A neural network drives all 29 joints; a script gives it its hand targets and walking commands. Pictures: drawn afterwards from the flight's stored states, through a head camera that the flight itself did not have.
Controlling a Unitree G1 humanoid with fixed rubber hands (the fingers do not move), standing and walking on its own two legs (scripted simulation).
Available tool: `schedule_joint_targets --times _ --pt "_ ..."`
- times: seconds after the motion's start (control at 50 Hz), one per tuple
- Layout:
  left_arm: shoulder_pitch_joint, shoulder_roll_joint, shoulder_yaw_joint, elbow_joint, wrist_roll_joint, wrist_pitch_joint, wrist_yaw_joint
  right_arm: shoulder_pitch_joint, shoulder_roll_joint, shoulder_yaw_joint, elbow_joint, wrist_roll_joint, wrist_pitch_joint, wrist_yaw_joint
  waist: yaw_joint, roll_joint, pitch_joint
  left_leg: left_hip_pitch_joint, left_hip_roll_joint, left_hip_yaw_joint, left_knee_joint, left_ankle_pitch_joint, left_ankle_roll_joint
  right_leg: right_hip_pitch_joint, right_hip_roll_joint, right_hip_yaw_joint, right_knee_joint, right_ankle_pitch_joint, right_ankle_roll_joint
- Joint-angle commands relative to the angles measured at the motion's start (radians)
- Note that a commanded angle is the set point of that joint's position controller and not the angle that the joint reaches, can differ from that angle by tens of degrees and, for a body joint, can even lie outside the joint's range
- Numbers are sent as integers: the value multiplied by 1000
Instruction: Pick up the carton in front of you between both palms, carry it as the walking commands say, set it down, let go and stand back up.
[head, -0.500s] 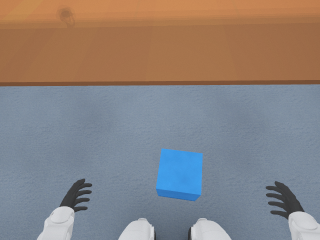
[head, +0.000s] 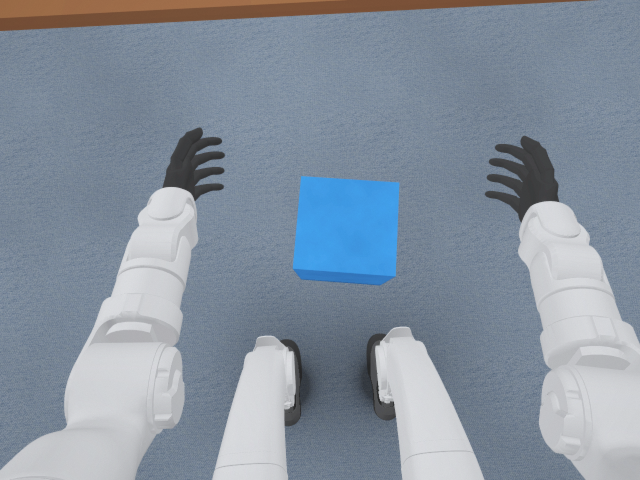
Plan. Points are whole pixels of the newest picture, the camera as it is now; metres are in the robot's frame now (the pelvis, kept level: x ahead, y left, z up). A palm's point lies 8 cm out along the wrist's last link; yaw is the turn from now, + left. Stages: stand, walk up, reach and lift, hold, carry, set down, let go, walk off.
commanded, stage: reach and lift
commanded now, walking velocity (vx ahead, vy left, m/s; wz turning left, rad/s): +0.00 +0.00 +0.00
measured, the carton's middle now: (344, 236) +0.46 -0.04 -0.54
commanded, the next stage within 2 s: none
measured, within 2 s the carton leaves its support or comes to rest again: leaves its support in 1.92 s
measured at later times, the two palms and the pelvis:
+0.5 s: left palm (234, 188) +0.50 +0.15 -0.24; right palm (469, 200) +0.45 -0.23 -0.23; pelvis +0.01 +0.00 -0.09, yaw -1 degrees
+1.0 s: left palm (259, 221) +0.49 +0.14 -0.44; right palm (432, 231) +0.44 -0.23 -0.44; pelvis -0.05 +0.00 -0.27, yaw -1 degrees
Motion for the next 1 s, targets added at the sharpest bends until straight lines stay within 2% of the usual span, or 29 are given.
schedule_joint_targets --times 0.0,0.06,0.12,0.22,0.32,0.44,0.52,0.58,0.64,0.7,0.78,0.84,0.9,0.98 --pt "-391 126 30 -31 -2 -9 2 -347 -115 -35 -61 3 -7 -13 -18 11 -757 314 -65 17 -87 -62 -13 274 47 -34 -121 -8 45" --pt "-494 129 47 38 13 -11 4 -435 -106 -62 -18 -13 -8 -23 -23 9 -815 274 -68 22 -63 -75 -12 235 49 -43 -102 -33 47" --pt "-530 126 70 70 48 -25 8 -454 -100 -94 -11 -40 -23 -34 -29 9 -916 274 -78 20 -59 -31 -10 248 56 -47 -94 23 49" --pt "-521 92 101 80 91 -81 14 -432 -63 -127 -3 -70 -84 -28 -39 23 -946 217 -91 10 -24 60 -8 169 62 -45 -56 137 52" --pt "-461 41 106 83 107 -133 27 -383 -30 -142 31 -76 -144 -15 -31 39 -923 80 -88 0 97 153 -13 -4 62 -39 56 222 50" --pt "-381 12 50 65 65 -174 61 -304 -50 -126 64 -35 -193 -13 -27 48 -966 -81 -82 -18 300 277 -13 -191 65 -32 258 333 50" --pt "-391 36 -19 -24 0 -186 85 -307 -107 -74 17 33 -210 -28 -29 81 -1114 -31 -76 -24 440 390 -17 -259 65 -41 390 404 50" --pt "-411 59 -61 -93 -44 -181 99 -324 -143 -35 -19 82 -208 -38 -32 100 -1202 9 -75 -21 533 419 -21 -298 64 -52 476 403 50" --pt "-450 86 -79 -144 -74 -169 109 -369 -170 -9 -52 116 -196 -45 -35 102 -1238 0 -74 -12 601 368 -26 -322 59 -62 542 348 48" --pt "-498 113 -84 -139 -95 -149 116 -426 -185 5 -54 135 -176 -52 -38 88 -1201 -63 -70 4 643 239 -28 -344 50 -69 589 245 47" --pt "-585 130 -88 -29 -120 -134 115 -526 -179 16 27 142 -158 -65 -35 53 -1029 -227 -60 13 681 24 -23 -402 27 -57 633 75 42" --pt "-660 142 -99 70 -136 -138 112 -607 -182 33 107 147 -157 -77 -34 33 -919 -321 -48 8 716 -76 -18 -435 12 -42 668 -12 40" --pt "-719 161 -115 160 -154 -152 110 -670 -195 49 187 154 -168 -86 -34 26 -849 -375 -37 2 756 -112 -15 -450 4 -29 707 -44 39" --pt "-788 186 -144 230 -181 -179 110 -740 -214 71 261 169 -192 -94 -36 29 -815 -405 -26 -7 810 -98 -16 -452 -1 -15 760 -26 37"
